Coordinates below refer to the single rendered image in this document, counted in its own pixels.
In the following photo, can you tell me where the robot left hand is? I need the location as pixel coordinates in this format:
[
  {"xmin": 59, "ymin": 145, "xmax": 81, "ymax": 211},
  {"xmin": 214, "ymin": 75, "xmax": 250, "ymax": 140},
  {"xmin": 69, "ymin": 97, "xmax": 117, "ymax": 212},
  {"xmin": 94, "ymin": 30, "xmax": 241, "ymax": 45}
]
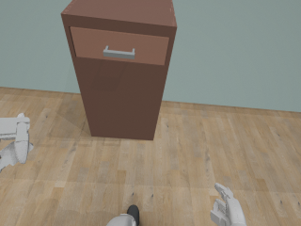
[{"xmin": 0, "ymin": 113, "xmax": 34, "ymax": 173}]

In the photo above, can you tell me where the left robot thigh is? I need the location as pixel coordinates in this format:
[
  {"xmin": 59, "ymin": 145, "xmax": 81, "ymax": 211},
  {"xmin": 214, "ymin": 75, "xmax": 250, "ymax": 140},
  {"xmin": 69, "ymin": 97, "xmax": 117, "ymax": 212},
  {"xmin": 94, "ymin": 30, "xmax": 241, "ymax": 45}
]
[{"xmin": 106, "ymin": 216, "xmax": 136, "ymax": 226}]

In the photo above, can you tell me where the handle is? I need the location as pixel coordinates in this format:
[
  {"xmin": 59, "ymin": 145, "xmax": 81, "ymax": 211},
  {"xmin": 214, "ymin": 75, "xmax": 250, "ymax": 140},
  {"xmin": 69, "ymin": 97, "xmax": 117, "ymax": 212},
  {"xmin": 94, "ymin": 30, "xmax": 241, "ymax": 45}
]
[{"xmin": 103, "ymin": 45, "xmax": 135, "ymax": 59}]

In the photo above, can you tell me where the left robot shin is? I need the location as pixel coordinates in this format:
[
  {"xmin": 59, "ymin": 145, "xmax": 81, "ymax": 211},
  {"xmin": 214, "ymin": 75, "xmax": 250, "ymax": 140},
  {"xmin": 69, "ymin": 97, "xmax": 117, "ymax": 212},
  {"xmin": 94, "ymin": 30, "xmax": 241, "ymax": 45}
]
[{"xmin": 119, "ymin": 214, "xmax": 135, "ymax": 221}]

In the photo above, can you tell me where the drawer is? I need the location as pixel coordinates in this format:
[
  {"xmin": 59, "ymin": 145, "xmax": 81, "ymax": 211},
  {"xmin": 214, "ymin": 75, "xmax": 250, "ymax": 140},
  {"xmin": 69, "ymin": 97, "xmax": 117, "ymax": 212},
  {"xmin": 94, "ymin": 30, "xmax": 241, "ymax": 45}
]
[{"xmin": 70, "ymin": 26, "xmax": 169, "ymax": 65}]

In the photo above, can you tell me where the robot right hand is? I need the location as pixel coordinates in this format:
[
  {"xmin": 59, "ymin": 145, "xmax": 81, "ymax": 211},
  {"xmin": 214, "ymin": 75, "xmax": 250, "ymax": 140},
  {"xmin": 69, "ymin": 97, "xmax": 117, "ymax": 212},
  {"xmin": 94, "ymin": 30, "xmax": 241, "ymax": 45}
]
[{"xmin": 210, "ymin": 183, "xmax": 246, "ymax": 226}]

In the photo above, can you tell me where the cabinet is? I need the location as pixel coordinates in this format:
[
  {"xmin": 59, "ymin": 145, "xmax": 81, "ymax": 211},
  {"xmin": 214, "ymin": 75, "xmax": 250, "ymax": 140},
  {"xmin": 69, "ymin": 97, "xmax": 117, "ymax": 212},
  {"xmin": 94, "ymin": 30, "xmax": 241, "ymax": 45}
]
[{"xmin": 60, "ymin": 0, "xmax": 177, "ymax": 141}]

